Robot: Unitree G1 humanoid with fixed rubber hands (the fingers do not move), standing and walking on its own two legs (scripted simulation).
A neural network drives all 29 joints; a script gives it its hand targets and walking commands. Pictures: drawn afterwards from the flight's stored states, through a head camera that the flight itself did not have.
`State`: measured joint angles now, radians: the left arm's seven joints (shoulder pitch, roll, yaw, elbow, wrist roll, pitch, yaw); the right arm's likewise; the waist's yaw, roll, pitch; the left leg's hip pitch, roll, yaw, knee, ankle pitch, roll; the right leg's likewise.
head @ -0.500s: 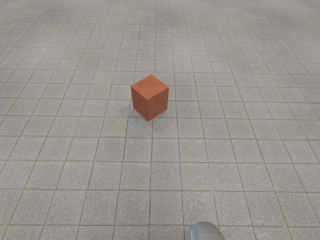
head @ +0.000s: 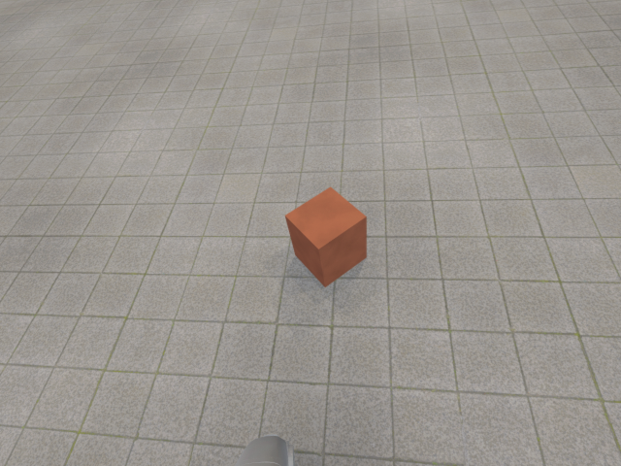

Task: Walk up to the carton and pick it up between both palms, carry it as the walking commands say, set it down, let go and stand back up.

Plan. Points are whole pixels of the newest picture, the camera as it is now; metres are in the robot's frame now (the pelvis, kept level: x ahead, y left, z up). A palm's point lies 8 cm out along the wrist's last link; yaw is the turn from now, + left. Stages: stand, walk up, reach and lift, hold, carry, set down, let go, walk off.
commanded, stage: walk up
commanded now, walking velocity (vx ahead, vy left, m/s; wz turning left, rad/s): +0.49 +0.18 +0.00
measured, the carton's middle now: (327, 237) +0.95 +0.06 -0.66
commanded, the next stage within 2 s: none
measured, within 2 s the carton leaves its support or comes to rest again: neither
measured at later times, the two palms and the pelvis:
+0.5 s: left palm (151, 361) +0.31 +0.34 -0.15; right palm (468, 405) +0.22 -0.17 -0.12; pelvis +0.23 +0.08 +0.00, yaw +0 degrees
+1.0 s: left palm (178, 330) +0.35 +0.28 -0.11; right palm (453, 296) +0.41 -0.20 -0.16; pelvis +0.38 +0.04 +0.00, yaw +0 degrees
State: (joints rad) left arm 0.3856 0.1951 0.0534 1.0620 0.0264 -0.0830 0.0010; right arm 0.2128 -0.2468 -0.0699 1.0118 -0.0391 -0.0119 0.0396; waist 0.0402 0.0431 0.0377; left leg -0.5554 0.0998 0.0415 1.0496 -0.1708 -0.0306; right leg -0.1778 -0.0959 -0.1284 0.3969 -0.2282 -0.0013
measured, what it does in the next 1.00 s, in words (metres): walks ahead: left foot, then right foot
